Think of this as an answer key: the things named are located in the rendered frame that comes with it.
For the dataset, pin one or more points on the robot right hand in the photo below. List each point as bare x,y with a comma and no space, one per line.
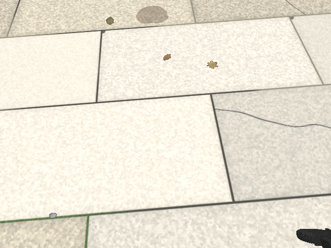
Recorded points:
318,237

